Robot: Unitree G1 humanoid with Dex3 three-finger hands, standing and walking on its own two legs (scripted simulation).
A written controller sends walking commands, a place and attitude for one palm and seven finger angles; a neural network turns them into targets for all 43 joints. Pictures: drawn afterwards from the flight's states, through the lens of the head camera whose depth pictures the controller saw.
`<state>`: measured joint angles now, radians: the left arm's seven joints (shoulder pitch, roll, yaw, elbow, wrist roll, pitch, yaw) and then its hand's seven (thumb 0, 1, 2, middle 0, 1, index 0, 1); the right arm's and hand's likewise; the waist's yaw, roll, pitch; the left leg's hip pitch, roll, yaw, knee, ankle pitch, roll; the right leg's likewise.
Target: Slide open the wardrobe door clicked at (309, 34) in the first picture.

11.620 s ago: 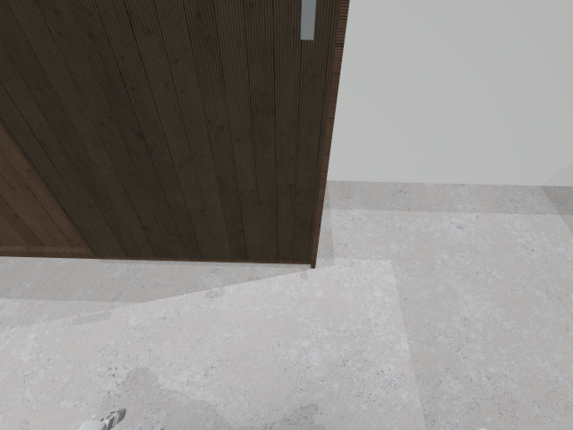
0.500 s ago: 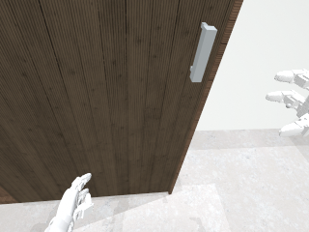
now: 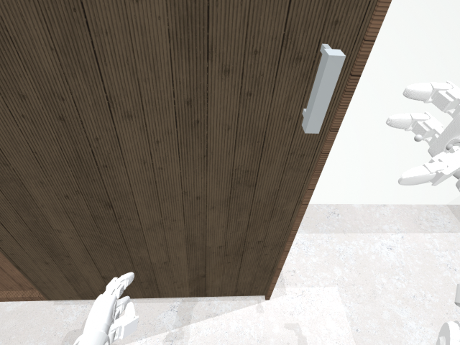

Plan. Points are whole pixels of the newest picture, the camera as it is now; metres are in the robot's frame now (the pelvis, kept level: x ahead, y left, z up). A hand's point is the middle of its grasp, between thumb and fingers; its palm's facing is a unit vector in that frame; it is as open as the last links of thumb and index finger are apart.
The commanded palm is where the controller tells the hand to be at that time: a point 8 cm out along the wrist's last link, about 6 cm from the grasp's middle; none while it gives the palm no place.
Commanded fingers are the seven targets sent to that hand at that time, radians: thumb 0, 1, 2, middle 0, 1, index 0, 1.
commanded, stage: move the hooked fingers beside the handle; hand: right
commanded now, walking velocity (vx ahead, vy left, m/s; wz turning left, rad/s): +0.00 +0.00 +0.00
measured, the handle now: (317, 89) +0.48 -0.13 +0.25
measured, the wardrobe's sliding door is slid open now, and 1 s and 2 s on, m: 0.00 0.00 0.00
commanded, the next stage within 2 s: none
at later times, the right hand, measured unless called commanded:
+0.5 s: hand (388, 120) +0.39 -0.22 +0.25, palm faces +0.01 +1.00 -0.08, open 14.0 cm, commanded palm +0.36 -0.27 +0.26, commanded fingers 0.00 0.50 -0.30 0.30 1.20 0.30 1.20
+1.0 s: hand (372, 106) +0.43 -0.21 +0.25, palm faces -0.01 +1.00 -0.02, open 14.0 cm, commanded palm +0.40 -0.27 +0.25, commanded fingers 0.00 0.50 -0.30 0.30 1.20 0.30 1.20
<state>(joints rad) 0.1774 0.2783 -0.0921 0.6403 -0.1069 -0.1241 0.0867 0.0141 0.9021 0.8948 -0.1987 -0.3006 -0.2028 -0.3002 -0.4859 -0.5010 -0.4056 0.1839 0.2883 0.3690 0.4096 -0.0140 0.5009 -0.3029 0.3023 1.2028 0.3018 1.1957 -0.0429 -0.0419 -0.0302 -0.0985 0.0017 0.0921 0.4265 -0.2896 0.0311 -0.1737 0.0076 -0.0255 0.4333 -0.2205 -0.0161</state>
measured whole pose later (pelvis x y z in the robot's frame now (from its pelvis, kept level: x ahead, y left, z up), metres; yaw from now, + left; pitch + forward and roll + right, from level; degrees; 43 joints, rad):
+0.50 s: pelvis +0.01 +0.00 +0.00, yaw +1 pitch -1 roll +0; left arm 0.21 0.29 -0.07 0.63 -0.11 -0.08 0.08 0.01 0.90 0.89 -0.20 -0.30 -0.20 -0.30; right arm -0.64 -0.52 -0.35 0.41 0.22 0.38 0.35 -0.01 0.50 -0.30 0.30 1.20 0.30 1.20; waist -0.01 -0.05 -0.04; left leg -0.12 -0.01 0.08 0.42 -0.29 0.04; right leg -0.19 0.00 -0.03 0.42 -0.22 -0.01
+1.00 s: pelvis +0.01 +0.00 +0.00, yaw +2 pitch +1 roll +0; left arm 0.28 0.29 -0.06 0.65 -0.11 -0.07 0.08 0.01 0.90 0.89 -0.20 -0.30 -0.20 -0.30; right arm -0.79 -0.54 -0.36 0.68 0.19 0.28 0.33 -0.01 0.50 -0.30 0.30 1.20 0.30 1.20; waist 0.03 -0.04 -0.06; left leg -0.15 -0.01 0.06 0.41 -0.27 0.03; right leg -0.21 0.00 -0.06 0.42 -0.22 -0.02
